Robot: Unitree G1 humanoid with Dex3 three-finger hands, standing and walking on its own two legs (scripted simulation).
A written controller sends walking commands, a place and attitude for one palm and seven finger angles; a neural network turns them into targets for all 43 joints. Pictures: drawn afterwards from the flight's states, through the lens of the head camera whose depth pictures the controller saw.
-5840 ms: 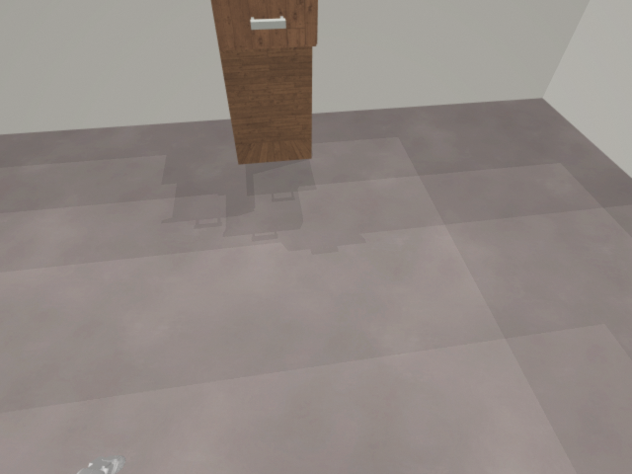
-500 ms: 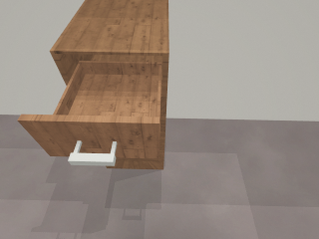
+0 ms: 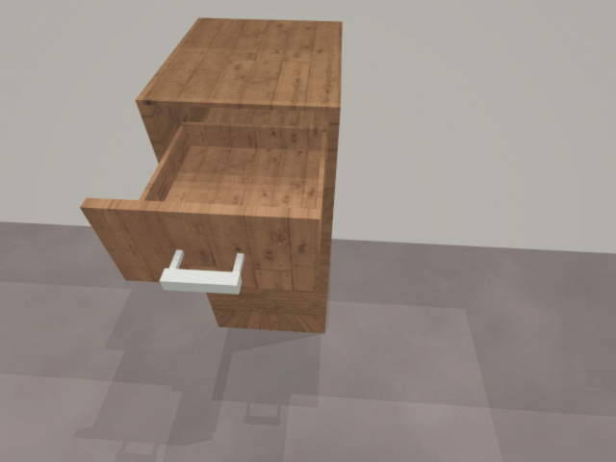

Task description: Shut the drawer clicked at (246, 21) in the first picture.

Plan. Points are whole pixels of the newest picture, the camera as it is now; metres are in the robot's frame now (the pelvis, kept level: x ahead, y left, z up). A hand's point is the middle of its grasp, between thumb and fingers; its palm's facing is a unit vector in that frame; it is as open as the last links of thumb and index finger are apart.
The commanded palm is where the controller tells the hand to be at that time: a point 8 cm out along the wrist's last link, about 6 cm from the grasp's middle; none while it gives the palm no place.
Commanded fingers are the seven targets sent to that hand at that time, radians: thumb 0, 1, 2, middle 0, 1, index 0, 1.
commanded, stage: come to a stop and stand still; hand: left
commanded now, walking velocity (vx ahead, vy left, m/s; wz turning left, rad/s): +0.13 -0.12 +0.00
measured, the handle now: (205, 269) +0.37 +0.20 +0.02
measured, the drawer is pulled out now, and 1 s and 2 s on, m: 0.28 0.28 0.28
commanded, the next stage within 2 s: look again from close up in 0.20 s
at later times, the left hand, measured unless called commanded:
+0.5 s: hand out of the picture +0.00 +0.16 -0.17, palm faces +0.00 -0.98 -0.22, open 7.3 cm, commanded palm none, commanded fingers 0.00 0.90 0.90 -0.20 -0.30 -0.20 -0.30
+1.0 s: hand out of the picture +0.01 +0.16 -0.17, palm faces +0.02 -0.98 -0.20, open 7.4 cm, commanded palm none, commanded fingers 0.00 0.90 0.90 -0.20 -0.30 -0.20 -0.30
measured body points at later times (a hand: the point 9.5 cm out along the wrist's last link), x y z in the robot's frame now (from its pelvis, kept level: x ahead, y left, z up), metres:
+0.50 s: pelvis +0.00 -0.01 +0.00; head +0.01 -0.03 +0.45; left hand +0.00 +0.21 -0.15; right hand -0.02 -0.21 -0.18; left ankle -0.02 +0.12 -0.74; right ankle +0.00 -0.10 -0.74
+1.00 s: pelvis +0.01 -0.02 +0.00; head +0.02 -0.03 +0.45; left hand +0.01 +0.21 -0.15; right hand +0.00 -0.23 -0.17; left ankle -0.02 +0.12 -0.74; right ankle +0.00 -0.10 -0.74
